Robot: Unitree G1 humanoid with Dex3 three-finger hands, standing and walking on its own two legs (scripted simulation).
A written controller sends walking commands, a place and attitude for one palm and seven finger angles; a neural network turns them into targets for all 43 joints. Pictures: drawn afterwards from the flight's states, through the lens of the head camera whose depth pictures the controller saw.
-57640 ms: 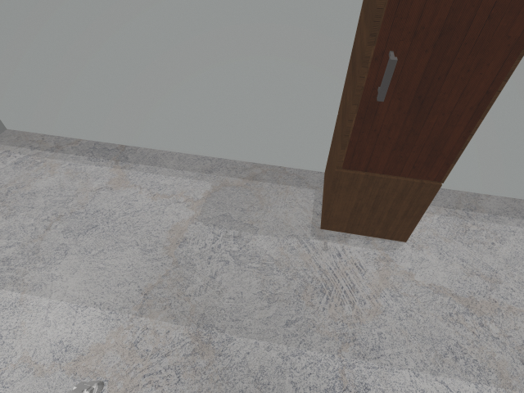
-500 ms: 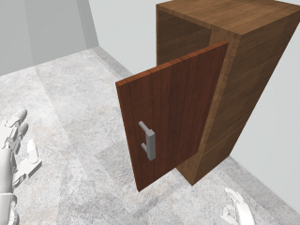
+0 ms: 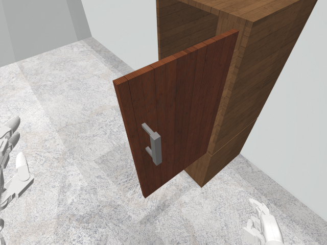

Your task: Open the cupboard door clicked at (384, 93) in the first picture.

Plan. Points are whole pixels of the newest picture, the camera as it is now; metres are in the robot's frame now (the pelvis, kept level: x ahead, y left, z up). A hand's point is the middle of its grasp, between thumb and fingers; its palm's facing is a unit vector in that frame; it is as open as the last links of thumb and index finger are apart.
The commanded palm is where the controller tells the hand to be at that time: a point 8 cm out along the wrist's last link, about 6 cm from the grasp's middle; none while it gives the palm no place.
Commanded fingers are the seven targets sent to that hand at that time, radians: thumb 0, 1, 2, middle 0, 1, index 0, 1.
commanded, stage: step back with the hand held close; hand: left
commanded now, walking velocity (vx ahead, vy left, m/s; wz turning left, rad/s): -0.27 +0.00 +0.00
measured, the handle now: (151, 144) +0.36 +0.07 +0.04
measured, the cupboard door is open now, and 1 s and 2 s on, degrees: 88 88 88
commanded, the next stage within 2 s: stop stepping back and stand still in 1.08 s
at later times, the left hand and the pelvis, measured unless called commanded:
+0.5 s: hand out of the picture +0.11 +0.30 +0.15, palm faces +0.45 -0.73 -0.51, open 7.4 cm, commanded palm +0.05 +0.33 +0.17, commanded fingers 0.00 0.90 0.90 -0.20 -0.30 -0.20 -0.30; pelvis -0.08 +0.02 -0.02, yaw +2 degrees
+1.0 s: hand out of the picture +0.04 +0.29 +0.16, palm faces +0.43 -0.80 -0.42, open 7.4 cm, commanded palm -0.02 +0.32 +0.17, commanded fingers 0.00 0.90 0.90 -0.20 -0.30 -0.20 -0.30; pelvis -0.17 +0.03 -0.02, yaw -2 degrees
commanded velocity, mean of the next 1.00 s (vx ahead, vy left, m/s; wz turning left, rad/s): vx -0.33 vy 0.00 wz -0.02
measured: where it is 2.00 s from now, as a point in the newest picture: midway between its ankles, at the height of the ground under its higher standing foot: outside the picture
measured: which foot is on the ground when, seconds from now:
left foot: down 0.00-1.00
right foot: down 0.00-0.72, up 0.74-0.98, down 1.00-1.00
